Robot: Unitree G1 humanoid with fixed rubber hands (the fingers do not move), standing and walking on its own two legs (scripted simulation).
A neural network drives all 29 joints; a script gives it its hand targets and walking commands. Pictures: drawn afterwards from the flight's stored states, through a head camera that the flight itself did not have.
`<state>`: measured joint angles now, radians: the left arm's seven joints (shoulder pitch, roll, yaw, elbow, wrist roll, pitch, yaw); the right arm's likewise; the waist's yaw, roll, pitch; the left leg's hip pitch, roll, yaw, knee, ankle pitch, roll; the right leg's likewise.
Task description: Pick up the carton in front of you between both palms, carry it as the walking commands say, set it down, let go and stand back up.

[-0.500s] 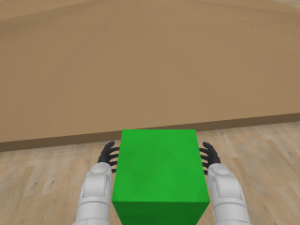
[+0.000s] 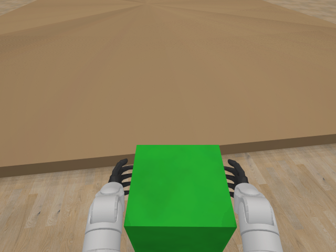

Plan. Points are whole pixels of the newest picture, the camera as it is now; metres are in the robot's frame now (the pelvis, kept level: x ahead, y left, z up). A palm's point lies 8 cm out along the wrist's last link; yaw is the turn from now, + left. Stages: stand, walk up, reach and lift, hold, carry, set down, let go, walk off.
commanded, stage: hold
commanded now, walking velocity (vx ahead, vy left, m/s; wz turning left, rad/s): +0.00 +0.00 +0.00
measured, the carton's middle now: (177, 204) +0.28 +0.00 -0.02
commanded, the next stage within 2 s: carry in 1.20 s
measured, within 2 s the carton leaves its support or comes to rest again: neither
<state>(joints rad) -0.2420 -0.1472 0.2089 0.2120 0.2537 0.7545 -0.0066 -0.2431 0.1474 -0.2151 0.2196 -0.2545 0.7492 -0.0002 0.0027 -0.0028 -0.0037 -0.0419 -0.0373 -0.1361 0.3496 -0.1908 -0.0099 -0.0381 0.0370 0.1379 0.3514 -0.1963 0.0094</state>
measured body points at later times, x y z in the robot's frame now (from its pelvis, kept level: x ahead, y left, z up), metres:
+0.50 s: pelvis -0.01 +0.00 +0.00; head -0.05 +0.00 +0.45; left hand +0.29 +0.15 +0.04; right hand +0.29 -0.15 +0.04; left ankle +0.01 +0.13 -0.75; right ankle +0.01 -0.13 -0.75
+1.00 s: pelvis +0.00 +0.00 +0.00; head -0.04 +0.00 +0.45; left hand +0.29 +0.15 +0.04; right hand +0.29 -0.15 +0.04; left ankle +0.01 +0.13 -0.75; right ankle +0.01 -0.13 -0.75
